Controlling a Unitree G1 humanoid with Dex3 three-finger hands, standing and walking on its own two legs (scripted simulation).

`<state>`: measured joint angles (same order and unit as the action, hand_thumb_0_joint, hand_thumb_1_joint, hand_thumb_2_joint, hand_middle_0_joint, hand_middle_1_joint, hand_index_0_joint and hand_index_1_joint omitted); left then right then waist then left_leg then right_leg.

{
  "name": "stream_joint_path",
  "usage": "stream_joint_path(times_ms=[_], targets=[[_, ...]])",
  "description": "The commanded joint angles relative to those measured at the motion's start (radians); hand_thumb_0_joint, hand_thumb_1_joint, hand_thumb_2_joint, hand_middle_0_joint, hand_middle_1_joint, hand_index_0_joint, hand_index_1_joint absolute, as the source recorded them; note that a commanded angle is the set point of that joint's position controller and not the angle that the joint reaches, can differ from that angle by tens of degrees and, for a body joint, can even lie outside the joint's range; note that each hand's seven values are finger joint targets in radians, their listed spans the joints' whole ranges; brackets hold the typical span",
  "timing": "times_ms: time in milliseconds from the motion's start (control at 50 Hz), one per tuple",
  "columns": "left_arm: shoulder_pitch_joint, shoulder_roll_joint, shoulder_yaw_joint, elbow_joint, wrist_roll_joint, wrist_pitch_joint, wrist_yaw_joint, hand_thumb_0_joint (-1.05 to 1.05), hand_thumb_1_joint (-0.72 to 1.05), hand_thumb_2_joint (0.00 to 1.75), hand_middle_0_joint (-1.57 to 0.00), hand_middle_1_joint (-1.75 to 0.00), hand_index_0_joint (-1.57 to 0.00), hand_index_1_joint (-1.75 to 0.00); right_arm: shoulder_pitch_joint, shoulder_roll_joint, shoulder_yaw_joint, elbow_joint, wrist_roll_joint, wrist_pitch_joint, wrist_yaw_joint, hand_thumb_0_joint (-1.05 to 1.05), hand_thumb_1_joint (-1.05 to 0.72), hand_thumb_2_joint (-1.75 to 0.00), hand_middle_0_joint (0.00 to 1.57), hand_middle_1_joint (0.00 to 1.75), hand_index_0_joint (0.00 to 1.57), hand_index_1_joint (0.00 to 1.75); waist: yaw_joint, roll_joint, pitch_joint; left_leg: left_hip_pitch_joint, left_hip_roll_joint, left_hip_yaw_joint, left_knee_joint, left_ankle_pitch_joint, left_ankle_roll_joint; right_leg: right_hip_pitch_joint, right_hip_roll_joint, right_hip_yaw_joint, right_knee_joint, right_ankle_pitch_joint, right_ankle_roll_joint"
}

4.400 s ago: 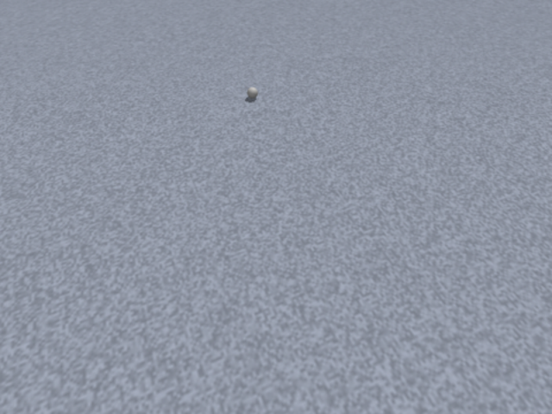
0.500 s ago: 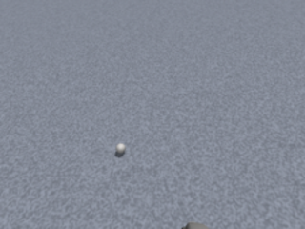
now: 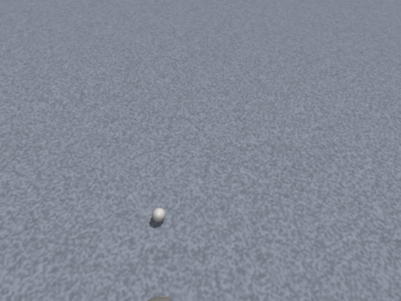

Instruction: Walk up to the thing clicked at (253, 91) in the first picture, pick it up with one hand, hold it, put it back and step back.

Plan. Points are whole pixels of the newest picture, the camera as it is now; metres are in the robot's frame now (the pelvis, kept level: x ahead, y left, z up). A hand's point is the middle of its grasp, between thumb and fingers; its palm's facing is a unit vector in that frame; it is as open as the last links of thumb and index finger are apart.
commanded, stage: walk up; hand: left
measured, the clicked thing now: (158, 214) +0.62 +0.22 -0.72
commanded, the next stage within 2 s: none
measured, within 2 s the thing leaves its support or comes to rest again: neither
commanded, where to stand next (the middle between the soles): +0.23 -0.02 m, yaw -3 degrees
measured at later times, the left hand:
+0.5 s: hand (98, 270) +0.20 +0.25 -0.13, palm faces -0.09 -0.90 -0.42, open 7.4 cm
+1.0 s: hand (98, 267) +0.22 +0.26 -0.16, palm faces -0.04 -0.95 -0.31, open 7.4 cm
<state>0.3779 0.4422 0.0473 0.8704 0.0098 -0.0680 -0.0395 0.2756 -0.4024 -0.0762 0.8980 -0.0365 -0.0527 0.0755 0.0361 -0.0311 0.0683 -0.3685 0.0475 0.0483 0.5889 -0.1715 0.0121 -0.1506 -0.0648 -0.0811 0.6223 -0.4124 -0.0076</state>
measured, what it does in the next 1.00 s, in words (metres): walks ahead: right foot, then left foot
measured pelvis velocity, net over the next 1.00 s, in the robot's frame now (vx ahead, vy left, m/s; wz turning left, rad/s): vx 0.15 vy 0.00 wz -0.03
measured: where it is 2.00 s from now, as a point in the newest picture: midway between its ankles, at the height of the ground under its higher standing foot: outside the picture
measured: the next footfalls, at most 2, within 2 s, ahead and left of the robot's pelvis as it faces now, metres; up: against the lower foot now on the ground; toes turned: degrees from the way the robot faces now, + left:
right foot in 0.44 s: +0.21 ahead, -0.13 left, +0.00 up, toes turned -3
left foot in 0.80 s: +0.24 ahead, +0.13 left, +0.00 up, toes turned -1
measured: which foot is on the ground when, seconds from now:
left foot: down 0.00-0.46, up 0.48-0.78, down 0.80-1.00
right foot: down 0.00-0.00, up 0.02-0.42, down 0.44-1.00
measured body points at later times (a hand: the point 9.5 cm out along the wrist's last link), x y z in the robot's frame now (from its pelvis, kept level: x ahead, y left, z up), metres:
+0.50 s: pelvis +0.12 -0.02 +0.00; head +0.15 -0.04 +0.44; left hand +0.21 +0.30 -0.10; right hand +0.15 -0.33 -0.14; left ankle +0.09 +0.12 -0.70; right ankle +0.20 -0.13 -0.72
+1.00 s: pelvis +0.15 +0.00 +0.00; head +0.16 +0.03 +0.45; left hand +0.22 +0.31 -0.14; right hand +0.21 -0.31 -0.11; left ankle +0.21 +0.13 -0.72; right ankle +0.17 -0.13 -0.72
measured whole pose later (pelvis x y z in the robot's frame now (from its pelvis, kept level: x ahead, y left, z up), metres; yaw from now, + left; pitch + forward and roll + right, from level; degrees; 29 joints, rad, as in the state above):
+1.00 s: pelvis +0.15 +0.00 +0.00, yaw -2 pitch -2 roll +0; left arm 0.20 0.39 0.02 1.02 -0.01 0.00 -0.02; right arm 0.21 -0.36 -0.01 1.01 -0.03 -0.02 0.02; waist 0.01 -0.05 0.06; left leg -0.31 0.03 0.02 0.59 -0.25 0.00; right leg -0.27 -0.02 -0.02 0.59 -0.30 -0.01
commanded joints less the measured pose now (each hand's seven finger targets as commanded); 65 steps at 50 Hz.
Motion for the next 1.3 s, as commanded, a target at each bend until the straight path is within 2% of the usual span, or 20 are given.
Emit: stream_joint_path(times_ms=[0,20,100,240,340,400,420,440,460,580,660,760,780,820,840,900,980,1060,1180,1280], targets=[[0.047,0.161,0.040,-0.077,-0.011,-0.007,0.027,0.00,0.90,0.90,-0.20,-0.30,-0.20,-0.30,0.177,-0.362,-0.095,-0.078,0.021,-0.043,-0.043,0.00,-0.90,-0.90,0.20,0.30,0.20,0.30,-0.107,0.271,-0.100,0.431,0.368,-0.683,-0.350,-0.325,0.199,-0.510,0.083,0.096,0.493,-0.132,-0.040],[0.015,0.213,0.047,-0.066,-0.006,-0.003,0.035,0.00,0.90,0.90,-0.20,-0.30,-0.20,-0.30,0.151,-0.345,-0.095,-0.078,0.035,-0.038,-0.042,0.00,-0.90,-0.90,0.20,0.30,0.20,0.30,-0.098,0.230,-0.040,0.373,0.382,-0.668,-0.331,-0.282,0.252,-0.526,0.034,0.135,0.545,-0.121,-0.050],[0.045,0.172,0.043,-0.022,-0.022,0.002,0.020,0.00,0.90,0.90,-0.20,-0.30,-0.20,-0.30,0.088,-0.235,-0.047,-0.101,0.042,-0.053,-0.056,0.00,-0.90,-0.90,0.20,0.30,0.20,0.30,-0.041,0.171,0.006,0.265,0.208,-0.226,-0.271,0.290,0.127,-0.395,-0.004,0.187,0.444,0.071,-0.031],[-0.061,0.146,0.043,-0.049,-0.006,0.015,-0.001,0.00,0.90,0.90,-0.20,-0.30,-0.20,-0.30,0.056,-0.253,-0.054,-0.137,0.031,-0.043,-0.058,0.00,-0.90,-0.90,0.20,0.30,0.20,0.30,-0.058,0.192,0.051,0.187,0.205,-0.139,-0.347,0.039,0.214,-0.375,-0.034,0.093,0.220,0.164,0.013],[-0.078,0.104,0.037,-0.031,0.001,0.002,0.015,0.00,0.90,0.90,-0.20,-0.30,-0.20,-0.30,0.017,-0.228,-0.031,-0.137,0.031,-0.019,-0.064,0.00,-0.90,-0.90,0.20,0.30,0.20,0.30,-0.035,0.153,0.011,0.111,0.197,-0.081,-0.171,0.364,0.196,-0.172,0.004,0.047,0.033,0.255,0.001],[0.015,0.148,0.052,0.016,0.006,-0.019,0.037,0.00,0.90,0.90,-0.20,-0.30,-0.20,-0.30,0.014,-0.154,-0.003,-0.137,0.051,-0.002,-0.067,0.00,-0.90,-0.90,0.20,0.30,0.20,0.30,0.022,-0.026,-0.116,0.095,0.091,-0.022,0.118,0.162,0.102,0.082,0.011,0.075,-0.187,0.412,-0.028],[0.022,0.222,0.070,0.008,0.012,-0.026,0.045,0.00,0.90,0.90,-0.20,-0.30,-0.20,-0.30,0.060,-0.109,0.014,-0.139,0.056,-0.001,-0.067,0.00,-0.90,-0.90,0.20,0.30,0.20,0.30,0.014,-0.205,-0.182,0.014,0.012,0.023,0.271,-0.096,0.059,0.146,-0.148,0.295,-0.232,0.477,-0.071],[0.013,0.257,0.076,-0.030,0.009,-0.027,0.041,0.00,0.90,0.90,-0.20,-0.30,-0.20,-0.30,0.125,-0.113,0.017,-0.134,0.044,0.010,-0.063,0.00,-0.90,-0.90,0.20,0.30,0.20,0.30,-0.008,-0.223,-0.171,-0.115,-0.068,-0.019,0.371,-0.397,0.036,0.169,-0.293,0.567,-0.294,0.263,-0.153],[-0.019,0.287,0.085,-0.031,-0.001,-0.018,0.040,0.00,0.90,0.90,-0.20,-0.30,-0.20,-0.30,0.111,-0.205,-0.014,-0.109,0.035,0.022,-0.072,0.00,-0.90,-0.90,0.20,0.30,0.20,0.30,0.010,-0.167,-0.133,-0.149,-0.048,-0.047,0.456,-0.450,0.038,0.138,-0.343,0.633,-0.303,0.144,-0.253],[-0.115,0.211,0.056,-0.052,0.007,-0.006,0.044,0.00,0.90,0.90,-0.20,-0.30,-0.20,-0.30,0.096,-0.192,-0.015,-0.031,0.027,0.037,-0.061,0.00,-0.90,-0.90,0.20,0.30,0.20,0.30,-0.020,-0.134,-0.041,-0.110,-0.005,-0.069,0.375,-0.254,0.006,-0.073,-0.170,0.323,-0.344,0.019,-0.184],[-0.138,0.190,0.050,-0.051,0.012,0.005,0.042,0.00,0.90,0.90,-0.20,-0.30,-0.20,-0.30,0.059,-0.156,-0.004,-0.006,0.020,0.029,-0.061,0.00,-0.90,-0.90,0.20,0.30,0.20,0.30,-0.016,-0.157,-0.028,-0.008,-0.004,-0.038,0.160,-0.216,-0.013,-0.146,-0.156,0.233,-0.317,0.140,-0.183],[-0.217,0.157,0.029,-0.041,-0.003,0.038,0.036,0.00,0.90,0.90,-0.20,-0.30,-0.20,-0.30,0.059,-0.168,-0.013,0.050,0.016,0.013,-0.074,0.00,-0.90,-0.90,0.20,0.30,0.20,0.30,-0.052,-0.068,-0.061,0.237,-0.029,-0.024,-0.055,-0.038,0.007,-0.318,-0.145,0.207,-0.183,0.003,-0.122],[-0.229,0.125,0.015,-0.036,-0.010,0.043,0.035,0.00,0.90,0.90,-0.20,-0.30,-0.20,-0.30,0.058,-0.193,-0.018,0.051,0.007,0.010,-0.079,0.00,-0.90,-0.90,0.20,0.30,0.20,0.30,-0.067,0.001,-0.057,0.248,0.020,-0.103,-0.117,-0.075,0.023,-0.364,-0.120,0.190,-0.152,-0.059,-0.084],[-0.166,0.097,0.001,0.003,-0.024,0.058,0.033,0.00,0.90,0.90,-0.20,-0.30,-0.20,-0.30,-0.090,-0.270,-0.015,0.005,0.009,0.000,-0.082,0.00,-0.90,-0.90,0.20,0.30,0.20,0.30,-0.003,0.195,-0.002,0.011,0.248,-0.470,-0.388,-0.553,0.111,-0.272,0.031,0.083,0.025,-0.077,-0.016],[-0.162,0.154,0.025,0.044,-0.020,0.062,0.036,0.00,0.90,0.90,-0.20,-0.30,-0.20,-0.30,-0.134,-0.292,-0.016,0.006,0.015,0.007,-0.079,0.00,-0.90,-0.90,0.20,0.30,0.20,0.30,-0.007,0.198,0.056,-0.163,0.269,-0.457,-0.413,-0.629,0.159,-0.136,0.024,0.092,0.136,-0.068,-0.013],[-0.129,0.129,0.023,0.103,-0.017,0.058,0.029,0.00,0.90,0.90,-0.20,-0.30,-0.20,-0.30,-0.164,-0.224,0.010,0.020,0.011,0.008,-0.078,0.00,-0.90,-0.90,0.20,0.30,0.20,0.30,0.008,0.203,0.045,-0.107,0.152,-0.280,-0.336,-0.439,0.101,-0.088,0.029,0.083,0.024,0.034,-0.014],[-0.152,0.128,0.015,0.132,-0.007,0.037,0.043,0.00,0.90,0.90,-0.20,-0.30,-0.20,-0.30,-0.152,-0.202,0.019,0.040,0.026,0.011,-0.071,0.00,-0.90,-0.90,0.20,0.30,0.20,0.30,-0.001,0.196,-0.096,0.075,0.124,-0.204,-0.190,-0.114,0.062,0.000,0.013,0.106,-0.202,0.153,-0.022],[-0.249,0.146,0.000,0.141,-0.006,0.035,0.037,0.00,0.90,0.90,-0.20,-0.30,-0.20,-0.30,-0.180,-0.200,0.020,0.065,0.031,0.015,-0.077,0.00,-0.90,-0.90,0.20,0.30,0.20,0.30,-0.036,0.131,-0.054,0.095,0.082,-0.191,-0.249,-0.273,0.029,-0.083,-0.021,0.159,-0.214,0.095,-0.025],[-0.257,0.140,-0.007,0.189,-0.013,0.016,0.040,0.00,0.90,0.90,-0.20,-0.30,-0.20,-0.30,-0.190,-0.178,0.030,0.107,0.039,0.004,-0.079,0.00,-0.90,-0.90,0.20,0.30,0.20,0.30,-0.040,0.026,-0.111,0.223,0.075,-0.133,-0.173,0.137,0.031,-0.031,-0.065,0.172,-0.256,0.384,-0.029],[-0.277,0.132,-0.008,0.207,-0.013,0.021,0.045,0.00,0.90,0.90,-0.20,-0.30,-0.20,-0.30,-0.219,-0.175,0.025,0.132,0.042,0.012,-0.081,0.00,-0.90,-0.90,0.20,0.30,0.20,0.30,-0.037,-0.010,-0.127,0.278,0.079,-0.115,-0.183,0.205,0.031,-0.018,-0.070,0.151,-0.273,0.440,-0.021]])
